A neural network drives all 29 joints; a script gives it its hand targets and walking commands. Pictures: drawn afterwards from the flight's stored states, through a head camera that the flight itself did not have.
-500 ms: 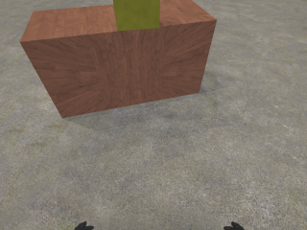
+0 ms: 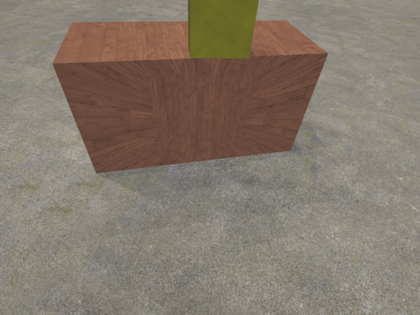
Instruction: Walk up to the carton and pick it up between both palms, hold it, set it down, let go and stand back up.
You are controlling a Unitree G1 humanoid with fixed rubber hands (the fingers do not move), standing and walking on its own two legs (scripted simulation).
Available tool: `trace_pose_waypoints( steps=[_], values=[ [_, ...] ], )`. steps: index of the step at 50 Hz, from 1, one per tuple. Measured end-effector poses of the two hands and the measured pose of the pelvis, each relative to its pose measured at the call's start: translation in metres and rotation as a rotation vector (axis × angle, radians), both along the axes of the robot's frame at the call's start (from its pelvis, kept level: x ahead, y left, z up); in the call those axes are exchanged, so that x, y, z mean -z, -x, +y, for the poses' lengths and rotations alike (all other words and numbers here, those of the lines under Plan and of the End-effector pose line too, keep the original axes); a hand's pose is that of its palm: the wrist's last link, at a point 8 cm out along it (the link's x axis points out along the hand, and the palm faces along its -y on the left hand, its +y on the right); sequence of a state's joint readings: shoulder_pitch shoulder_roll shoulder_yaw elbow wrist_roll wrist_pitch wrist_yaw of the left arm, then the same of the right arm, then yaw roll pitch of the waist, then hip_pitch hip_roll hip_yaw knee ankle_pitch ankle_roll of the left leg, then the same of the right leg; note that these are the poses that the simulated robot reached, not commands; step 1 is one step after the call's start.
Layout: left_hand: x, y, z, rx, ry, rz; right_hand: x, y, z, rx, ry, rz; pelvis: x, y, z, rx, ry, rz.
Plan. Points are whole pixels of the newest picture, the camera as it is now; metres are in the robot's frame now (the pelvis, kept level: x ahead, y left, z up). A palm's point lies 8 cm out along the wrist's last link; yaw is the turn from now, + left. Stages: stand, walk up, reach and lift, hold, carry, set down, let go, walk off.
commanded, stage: walk up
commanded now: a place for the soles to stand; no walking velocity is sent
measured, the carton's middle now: (219, 24) +1.30 -0.05 +0.09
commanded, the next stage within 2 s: none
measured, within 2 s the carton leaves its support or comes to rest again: neither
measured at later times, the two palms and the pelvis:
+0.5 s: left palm (134, 219) +0.38 +0.19 -0.09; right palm (338, 272) +0.26 -0.30 -0.12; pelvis +0.26 -0.05 +0.00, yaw +3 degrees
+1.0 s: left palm (121, 195) +0.47 +0.25 -0.12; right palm (275, 151) +0.63 -0.21 -0.08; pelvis +0.49 +0.00 +0.01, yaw +6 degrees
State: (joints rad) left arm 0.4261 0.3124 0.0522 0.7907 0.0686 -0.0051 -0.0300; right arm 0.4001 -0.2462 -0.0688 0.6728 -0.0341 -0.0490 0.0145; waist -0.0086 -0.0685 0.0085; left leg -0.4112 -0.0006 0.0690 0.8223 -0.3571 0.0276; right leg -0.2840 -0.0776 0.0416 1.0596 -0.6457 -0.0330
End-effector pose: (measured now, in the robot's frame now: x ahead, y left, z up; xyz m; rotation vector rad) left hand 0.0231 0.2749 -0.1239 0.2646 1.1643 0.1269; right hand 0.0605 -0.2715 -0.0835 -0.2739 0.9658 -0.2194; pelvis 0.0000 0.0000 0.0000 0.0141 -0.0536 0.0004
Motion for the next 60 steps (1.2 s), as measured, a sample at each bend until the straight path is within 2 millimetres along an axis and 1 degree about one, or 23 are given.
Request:
trace_pose_waypoints(
  steps=[2,4,7,10,13,16,18,22,24,25,27,31,34,37,39,41,44,48,50,52,55,58,60],
  values=[
    [-0.007,-0.044,-0.005,0.037,0.022,-0.074,0.002,0.017,0.008,0.051,-0.012,0.069,-0.005,-0.014,0.004,-0.012,0.014,-0.007],
    [-0.021,-0.088,-0.012,0.071,0.047,-0.157,-0.002,0.03,0.014,0.076,-0.017,0.134,-0.014,-0.028,0.005,-0.017,0.026,-0.017],
    [-0.042,-0.144,-0.022,0.108,0.076,-0.248,-0.013,0.038,0.019,0.099,-0.025,0.204,-0.027,-0.051,0.005,-0.034,0.03,-0.019],
    [-0.054,-0.183,-0.029,0.111,0.09,-0.279,-0.018,0.031,0.021,0.108,-0.039,0.269,-0.035,-0.078,0.002,-0.051,0.026,-0.008],
    [-0.057,-0.212,-0.035,0.105,0.09,-0.263,-0.017,0.004,0.018,0.096,-0.053,0.298,-0.038,-0.11,-0.002,-0.053,0.018,0.009],
    [-0.053,-0.244,-0.044,0.106,0.081,-0.243,-0.011,-0.039,0.011,0.065,-0.065,0.294,-0.034,-0.144,-0.01,-0.054,0.0,0.023],
    [-0.049,-0.271,-0.054,0.109,0.074,-0.238,-0.003,-0.071,0.004,0.041,-0.069,0.287,-0.028,-0.169,-0.018,-0.05,-0.014,0.03],
    [-0.038,-0.329,-0.075,0.108,0.042,-0.241,0.023,-0.142,-0.019,-0.003,-0.068,0.278,-0.011,-0.225,-0.035,-0.039,0.002,0.037],
    [-0.035,-0.348,-0.082,0.101,0.022,-0.241,0.032,-0.179,-0.027,-0.03,-0.075,0.271,-0.005,-0.246,-0.042,-0.044,0.028,0.029],
    [-0.034,-0.352,-0.081,0.075,0.015,-0.24,0.034,-0.197,-0.029,-0.038,-0.084,0.263,-0.004,-0.256,-0.046,-0.046,0.018,0.025],
    [-0.037,-0.352,-0.077,-0.007,0.001,-0.217,0.03,-0.233,-0.031,-0.067,-0.089,0.244,-0.009,-0.276,-0.05,-0.044,0.001,0.014],
    [-0.054,-0.337,-0.067,-0.11,-0.034,-0.146,0.009,-0.318,-0.031,-0.136,-0.091,0.144,-0.028,-0.316,-0.052,-0.057,-0.004,-0.005],
    [-0.059,-0.326,-0.064,-0.145,-0.036,-0.073,-0.005,-0.379,-0.026,-0.172,-0.09,0.055,-0.036,-0.342,-0.05,-0.052,0.001,-0.008],
    [-0.058,-0.326,-0.063,-0.163,-0.027,-0.013,-0.011,-0.426,-0.013,-0.191,-0.106,0.005,-0.038,-0.368,-0.045,-0.055,0.014,-0.003],
    [-0.055,-0.336,-0.062,-0.167,-0.016,0.006,-0.012,-0.451,-0.001,-0.203,-0.121,-0.008,-0.038,-0.385,-0.04,-0.063,0.024,0.003],
    [-0.05,-0.351,-0.059,-0.164,-0.001,0.008,-0.011,-0.474,0.013,-0.22,-0.133,-0.01,-0.035,-0.403,-0.035,-0.071,0.037,0.008],
    [-0.037,-0.382,-0.049,-0.159,0.017,-0.002,-0.008,-0.509,0.034,-0.25,-0.132,-0.007,-0.028,-0.432,-0.025,-0.085,0.058,0.011],
    [-0.012,-0.425,-0.027,-0.149,0.033,0.005,-0.004,-0.556,0.055,-0.257,-0.088,-0.025,-0.013,-0.476,-0.006,-0.103,0.043,0.015],
    [-0.003,-0.449,-0.021,-0.132,0.052,0.014,-0.004,-0.569,0.057,-0.24,-0.058,-0.038,-0.009,-0.492,0.004,-0.099,0.028,0.014],
    [-0.003,-0.473,-0.017,-0.112,0.068,0.014,-0.006,-0.57,0.051,-0.171,-0.041,-0.028,-0.01,-0.507,0.011,-0.107,0.051,0.009],
    [-0.014,-0.517,-0.007,-0.076,0.073,-0.023,-0.016,-0.557,0.041,-0.083,-0.016,0.032,-0.022,-0.529,0.015,-0.112,0.059,-0.005],
    [-0.028,-0.562,-0.002,-0.05,0.071,-0.083,-0.026,-0.543,0.034,-0.045,-0.001,0.107,-0.033,-0.55,0.016,-0.113,0.054,-0.012],
    [-0.034,-0.586,-0.001,-0.04,0.071,-0.106,-0.028,-0.538,0.031,-0.032,-0.001,0.151,-0.037,-0.564,0.015,-0.118,0.048,-0.013]
  ],
)
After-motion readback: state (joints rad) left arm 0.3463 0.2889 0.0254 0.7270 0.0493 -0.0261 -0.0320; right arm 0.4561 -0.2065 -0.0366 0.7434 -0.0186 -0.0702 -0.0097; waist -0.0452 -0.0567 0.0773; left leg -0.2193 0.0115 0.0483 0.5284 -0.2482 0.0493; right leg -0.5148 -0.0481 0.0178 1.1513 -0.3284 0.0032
